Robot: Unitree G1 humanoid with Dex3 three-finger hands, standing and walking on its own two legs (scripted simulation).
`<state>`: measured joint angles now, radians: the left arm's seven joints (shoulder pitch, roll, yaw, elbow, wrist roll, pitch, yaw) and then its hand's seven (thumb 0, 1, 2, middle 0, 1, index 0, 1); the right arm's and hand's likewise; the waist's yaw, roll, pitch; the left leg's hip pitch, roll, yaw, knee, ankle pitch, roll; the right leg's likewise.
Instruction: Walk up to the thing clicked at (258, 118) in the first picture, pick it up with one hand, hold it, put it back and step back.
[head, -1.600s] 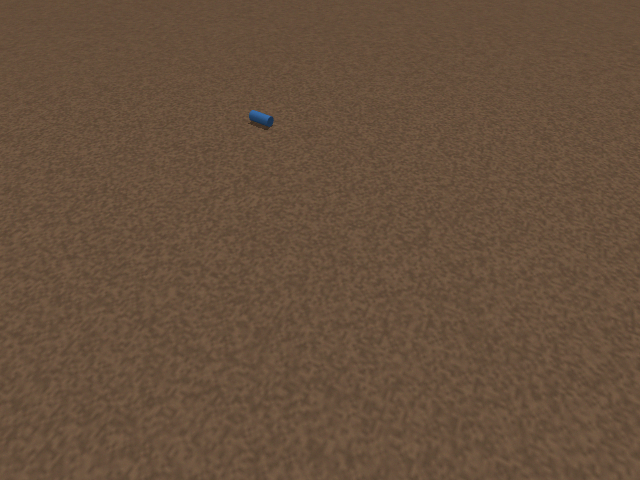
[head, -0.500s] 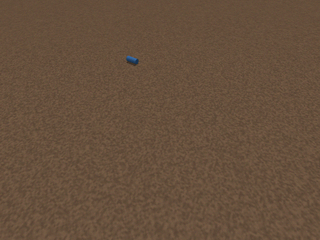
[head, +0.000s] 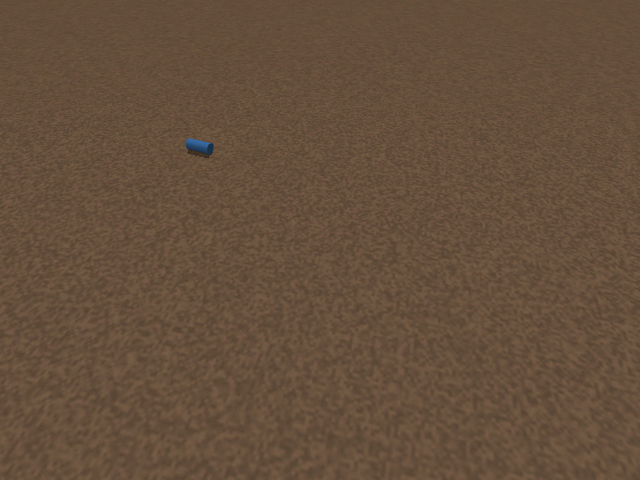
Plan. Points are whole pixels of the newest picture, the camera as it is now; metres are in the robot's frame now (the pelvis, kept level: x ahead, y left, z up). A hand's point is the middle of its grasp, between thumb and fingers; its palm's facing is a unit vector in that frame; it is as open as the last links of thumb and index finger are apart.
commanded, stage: walk up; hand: left
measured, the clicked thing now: (199, 146) +1.88 +0.66 -0.74
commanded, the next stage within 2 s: none
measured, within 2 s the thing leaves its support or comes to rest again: neither
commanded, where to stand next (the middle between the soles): +1.36 +0.56 m, yaw -23 degrees
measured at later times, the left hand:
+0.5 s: hand (128, 358) +0.35 +0.33 -0.13, palm faces -0.11 -0.89 -0.44, open 7.4 cm
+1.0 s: hand (136, 218) +0.67 +0.42 -0.13, palm faces -0.29 -0.84 -0.45, open 7.4 cm
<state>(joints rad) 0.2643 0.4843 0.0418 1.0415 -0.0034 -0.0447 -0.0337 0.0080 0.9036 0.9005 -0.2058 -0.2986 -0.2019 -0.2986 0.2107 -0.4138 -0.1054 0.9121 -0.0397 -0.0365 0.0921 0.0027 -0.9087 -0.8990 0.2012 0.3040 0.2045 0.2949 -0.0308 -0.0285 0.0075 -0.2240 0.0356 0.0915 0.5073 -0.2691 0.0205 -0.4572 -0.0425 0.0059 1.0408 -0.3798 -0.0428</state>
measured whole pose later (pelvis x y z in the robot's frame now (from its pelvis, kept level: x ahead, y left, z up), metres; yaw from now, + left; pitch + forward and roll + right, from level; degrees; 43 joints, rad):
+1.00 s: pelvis +0.51 +0.17 +0.00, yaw -14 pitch -1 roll +1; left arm 0.23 0.43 0.05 0.96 -0.01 -0.06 -0.02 0.00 0.90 0.90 -0.21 -0.30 -0.20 -0.30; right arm 0.36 -0.43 -0.11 0.86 -0.06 0.00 0.09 0.01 -0.91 -0.90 0.20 0.30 0.21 0.30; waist -0.08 0.03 0.06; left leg -0.08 -0.04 0.23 0.45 -0.36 0.08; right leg -0.53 -0.06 -0.09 0.72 -0.19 -0.03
